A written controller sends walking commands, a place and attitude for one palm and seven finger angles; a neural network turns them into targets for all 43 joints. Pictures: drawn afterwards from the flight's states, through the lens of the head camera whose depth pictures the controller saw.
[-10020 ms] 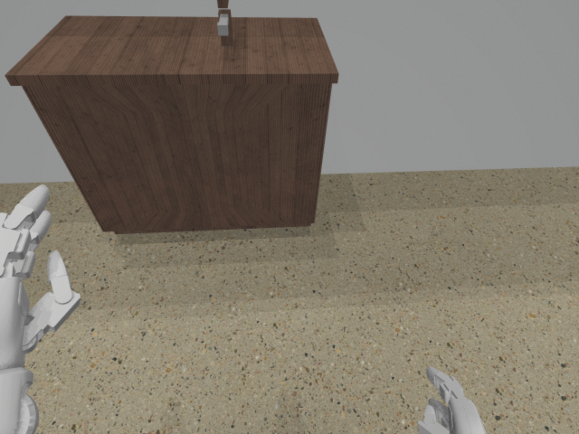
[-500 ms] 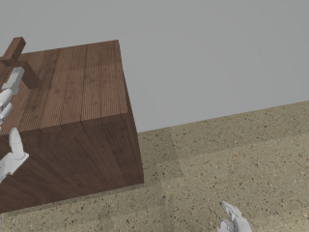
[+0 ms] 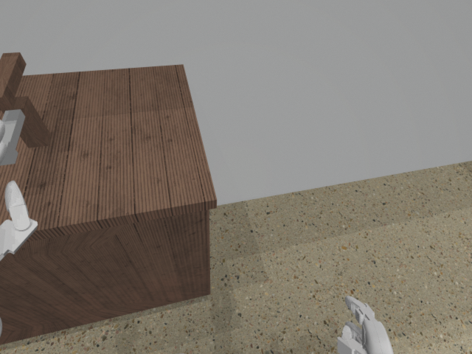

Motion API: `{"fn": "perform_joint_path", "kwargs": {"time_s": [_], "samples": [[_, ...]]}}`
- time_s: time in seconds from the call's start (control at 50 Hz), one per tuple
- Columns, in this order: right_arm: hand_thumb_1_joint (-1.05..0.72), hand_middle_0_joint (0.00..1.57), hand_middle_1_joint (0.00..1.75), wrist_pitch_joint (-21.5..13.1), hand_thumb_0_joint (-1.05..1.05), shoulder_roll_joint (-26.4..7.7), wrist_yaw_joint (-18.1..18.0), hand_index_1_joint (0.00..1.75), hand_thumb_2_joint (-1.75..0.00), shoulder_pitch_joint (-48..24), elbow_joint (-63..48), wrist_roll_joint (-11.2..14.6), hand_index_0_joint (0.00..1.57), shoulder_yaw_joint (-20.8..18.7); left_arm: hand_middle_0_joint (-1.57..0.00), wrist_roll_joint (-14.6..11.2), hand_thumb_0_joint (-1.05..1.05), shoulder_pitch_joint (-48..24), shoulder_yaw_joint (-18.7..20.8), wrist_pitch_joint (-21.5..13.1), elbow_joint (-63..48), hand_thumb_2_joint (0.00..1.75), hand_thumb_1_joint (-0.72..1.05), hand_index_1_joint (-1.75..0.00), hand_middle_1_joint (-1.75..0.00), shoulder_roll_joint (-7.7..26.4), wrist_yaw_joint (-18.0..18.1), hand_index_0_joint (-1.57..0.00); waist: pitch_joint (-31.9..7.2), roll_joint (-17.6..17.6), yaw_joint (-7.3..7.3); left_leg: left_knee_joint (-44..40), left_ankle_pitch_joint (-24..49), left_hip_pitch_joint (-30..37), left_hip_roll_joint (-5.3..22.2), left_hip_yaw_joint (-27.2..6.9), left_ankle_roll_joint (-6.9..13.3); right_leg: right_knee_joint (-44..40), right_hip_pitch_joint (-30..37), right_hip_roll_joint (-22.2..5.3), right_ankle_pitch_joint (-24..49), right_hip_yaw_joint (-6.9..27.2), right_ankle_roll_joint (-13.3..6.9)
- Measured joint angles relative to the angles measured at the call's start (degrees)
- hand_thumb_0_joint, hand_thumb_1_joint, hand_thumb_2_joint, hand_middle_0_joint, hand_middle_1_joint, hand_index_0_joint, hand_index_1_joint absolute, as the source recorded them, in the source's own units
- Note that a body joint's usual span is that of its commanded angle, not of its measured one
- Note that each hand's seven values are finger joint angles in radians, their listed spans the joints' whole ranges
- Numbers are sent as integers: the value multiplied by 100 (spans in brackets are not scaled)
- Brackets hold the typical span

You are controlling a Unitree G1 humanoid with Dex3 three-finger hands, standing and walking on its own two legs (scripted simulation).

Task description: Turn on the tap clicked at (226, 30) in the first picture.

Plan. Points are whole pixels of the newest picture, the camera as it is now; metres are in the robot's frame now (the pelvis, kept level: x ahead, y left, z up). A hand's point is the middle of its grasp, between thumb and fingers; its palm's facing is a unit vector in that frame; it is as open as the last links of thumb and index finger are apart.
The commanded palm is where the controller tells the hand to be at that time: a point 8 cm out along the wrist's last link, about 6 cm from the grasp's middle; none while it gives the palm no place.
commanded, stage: come to a stop and stand still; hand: left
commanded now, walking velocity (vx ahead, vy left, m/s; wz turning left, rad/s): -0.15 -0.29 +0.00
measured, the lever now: (2, 153) +0.38 +0.40 +0.11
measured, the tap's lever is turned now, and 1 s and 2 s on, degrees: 0 0 0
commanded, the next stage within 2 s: look again from close up in 0.76 s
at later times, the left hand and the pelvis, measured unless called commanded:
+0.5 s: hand (69, 249) +0.20 +0.20 +0.18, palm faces +0.38 -0.84 -0.39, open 7.4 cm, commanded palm +0.13 +0.23 +0.18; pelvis -0.04 -0.04 +0.00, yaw -3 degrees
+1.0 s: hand (69, 257) +0.20 +0.21 +0.15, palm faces +0.35 -0.86 -0.37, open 7.4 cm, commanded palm +0.15 +0.25 +0.18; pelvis -0.02 -0.03 +0.01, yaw -2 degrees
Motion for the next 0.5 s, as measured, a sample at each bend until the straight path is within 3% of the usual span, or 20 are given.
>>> {"fn": "perform_joint_path", "kwargs": {"time_s": [0.14, 0.28, 0.32, 0.36, 0.4, 0.44, 0.5], "samples": [[-90, 20, 30, -310, 1, 424, 288, 30, -90, 40, -83, -109, 20, 433, -20, -51, 1, 250, -403, 263, -918, 90, 89, -31, -30, -218, -120, -21, 66, 25, 70, -425, 243, 184, 138, -19, -20, -639, -35, 392, 494, -238, 28], [-90, 21, 30, -239, 1, 277, 247, 30, -90, -92, -131, -67, 21, 412, -21, -183, 1, 420, -85, 314, -685, 90, 88, -31, -30, 92, -154, -21, 0, 400, 109, -538, 443, 100, 301, -12, -117, -1716, 401, 552, 603, -258, 45], [-90, 21, 30, -426, 1, 168, 64, 30, -90, 116, -283, 4, 20, 360, -21, -88, 1, -373, 43, 202, 8, 90, 88, -31, -30, 590, -341, -21, 27, 329, 302, -378, 456, -59, 186, -23, -165, -2123, 599, 423, 846, -55, -83], [-90, 21, 30, -537, 1, -18, 98, 30, -90, 35, -175, -27, 20, 345, -21, -16, 1, -1205, 326, 125, 678, 90, 88, -31, -30, 698, -422, -21, 186, 424, 365, -55, 384, -231, 271, -124, -229, -2151, 563, 507, 1385, -88, -308], [-90, 21, 30, -541, 1, -194, 193, 30, -90, -25, -62, -19, 20, 294, -21, -64, 1, -1528, 515, 164, 1007, 90, 88, -31, -30, 542, -391, -21, 274, 536, 293, 71, 177, -270, 284, -344, -238, -2167, 590, 631, 1439, -140, -443], [-90, 21, 30, -501, 1, -326, 300, 30, -90, 26, -54, 63, 20, 206, -21, -128, 1, -1260, 495, 287, 836, 90, 89, -31, -30, 185, -334, -21, 232, 529, 224, 159, -96, -246, 179, -522, -182, -2305, 641, 713, 1494, -65, -480], [-90, 20, 30, -475, 1, -487, 327, 30, -90, 205, -75, 113, 20, 93, -20, -99, 1, -324, -22, 419, 197, 90, 89, -31, -30, -407, -341, -20, 31, 420, 83, 260, -312, -83, -8, -581, -134, -2532, 693, 820, 1623, 53, -488]]}}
